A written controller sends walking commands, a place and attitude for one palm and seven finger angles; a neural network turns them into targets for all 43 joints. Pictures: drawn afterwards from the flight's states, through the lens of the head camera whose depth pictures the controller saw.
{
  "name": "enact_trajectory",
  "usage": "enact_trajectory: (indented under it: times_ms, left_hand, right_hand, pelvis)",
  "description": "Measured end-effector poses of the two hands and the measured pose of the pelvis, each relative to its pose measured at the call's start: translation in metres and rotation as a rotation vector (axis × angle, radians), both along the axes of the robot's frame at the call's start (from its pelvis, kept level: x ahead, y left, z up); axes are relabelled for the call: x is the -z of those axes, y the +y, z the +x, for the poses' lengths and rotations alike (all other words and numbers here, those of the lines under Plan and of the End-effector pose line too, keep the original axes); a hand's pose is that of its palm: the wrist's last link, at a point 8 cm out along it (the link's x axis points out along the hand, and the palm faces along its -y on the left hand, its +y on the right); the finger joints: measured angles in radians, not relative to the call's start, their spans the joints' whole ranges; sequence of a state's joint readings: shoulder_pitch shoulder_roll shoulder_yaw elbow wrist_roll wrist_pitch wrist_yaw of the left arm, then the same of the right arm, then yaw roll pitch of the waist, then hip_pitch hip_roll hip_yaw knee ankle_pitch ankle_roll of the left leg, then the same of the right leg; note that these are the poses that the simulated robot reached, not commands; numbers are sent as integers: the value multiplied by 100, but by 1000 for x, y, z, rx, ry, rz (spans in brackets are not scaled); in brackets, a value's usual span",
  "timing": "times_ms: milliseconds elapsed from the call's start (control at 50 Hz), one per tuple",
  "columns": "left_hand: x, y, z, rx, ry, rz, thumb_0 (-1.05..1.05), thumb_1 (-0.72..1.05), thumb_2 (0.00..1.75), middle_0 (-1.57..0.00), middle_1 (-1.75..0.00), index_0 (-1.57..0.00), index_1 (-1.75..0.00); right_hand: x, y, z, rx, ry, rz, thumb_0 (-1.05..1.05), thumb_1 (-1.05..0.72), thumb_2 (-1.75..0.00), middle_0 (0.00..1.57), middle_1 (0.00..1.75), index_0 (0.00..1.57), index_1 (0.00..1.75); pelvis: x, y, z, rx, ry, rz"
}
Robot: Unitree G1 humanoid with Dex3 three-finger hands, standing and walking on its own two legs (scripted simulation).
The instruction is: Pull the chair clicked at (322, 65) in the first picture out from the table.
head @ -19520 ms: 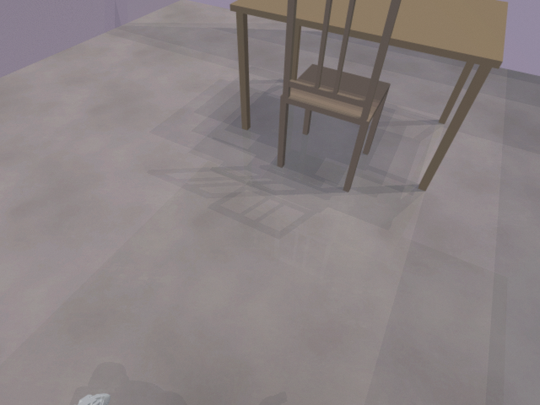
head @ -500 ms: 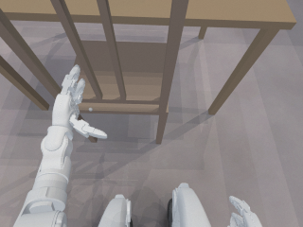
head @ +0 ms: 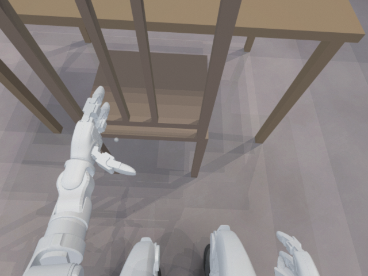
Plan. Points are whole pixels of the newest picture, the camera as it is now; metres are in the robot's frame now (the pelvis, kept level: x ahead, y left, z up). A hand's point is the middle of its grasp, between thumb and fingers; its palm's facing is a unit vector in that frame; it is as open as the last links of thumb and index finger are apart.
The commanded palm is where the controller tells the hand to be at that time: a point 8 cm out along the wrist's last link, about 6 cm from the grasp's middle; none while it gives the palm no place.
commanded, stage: aim the fingers beside a spindle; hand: left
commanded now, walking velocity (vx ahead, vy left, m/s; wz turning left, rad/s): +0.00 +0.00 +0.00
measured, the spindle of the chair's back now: (110, 73) +0.54 +0.16 +0.06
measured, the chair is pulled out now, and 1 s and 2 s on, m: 0.00 0.00 -0.01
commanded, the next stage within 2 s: push the fingers through the gap in 0.02 s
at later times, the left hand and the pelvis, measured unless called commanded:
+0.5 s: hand (118, 126) +0.43 +0.14 +0.01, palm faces -0.07 -1.00 -0.06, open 16.9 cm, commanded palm +0.41 +0.20 +0.02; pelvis +0.00 +0.00 +0.00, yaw +0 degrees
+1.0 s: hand (121, 104) +0.48 +0.14 +0.02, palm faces -0.08 -1.00 -0.05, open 16.9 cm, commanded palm +0.46 +0.19 +0.02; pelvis +0.00 +0.00 -0.01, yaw -1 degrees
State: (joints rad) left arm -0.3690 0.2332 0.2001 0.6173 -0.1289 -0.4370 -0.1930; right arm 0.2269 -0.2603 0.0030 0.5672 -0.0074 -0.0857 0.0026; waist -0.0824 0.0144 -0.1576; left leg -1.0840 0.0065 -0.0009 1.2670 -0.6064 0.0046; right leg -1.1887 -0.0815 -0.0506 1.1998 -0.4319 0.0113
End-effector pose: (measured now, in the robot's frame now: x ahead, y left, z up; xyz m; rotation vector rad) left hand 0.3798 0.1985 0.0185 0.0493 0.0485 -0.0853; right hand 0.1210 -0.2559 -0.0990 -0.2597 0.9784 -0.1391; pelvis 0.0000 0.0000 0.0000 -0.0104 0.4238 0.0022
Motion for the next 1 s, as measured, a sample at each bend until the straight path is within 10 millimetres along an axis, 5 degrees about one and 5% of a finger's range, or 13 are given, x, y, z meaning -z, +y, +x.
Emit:
enact_trajectory:
  times_ms: [360,1000]
  left_hand:
    - [-7,-4,18,10,-17,2,-1,-50,30,-6,-8,-6,-8]
    - [-6,-3,87,-8,-31,-2,-1,-50,30,-6,-8,-6,-8]
  right_hand:
    - [8,1,-9,15,52,9,0,-91,-90,20,30,20,30]
    - [15,-2,-79,93,257,-14,0,-91,-90,20,30,20,30]
  pelvis:
    - [1,-1,4,-3,14,-3]
    - [7,5,-1,12,63,-15]
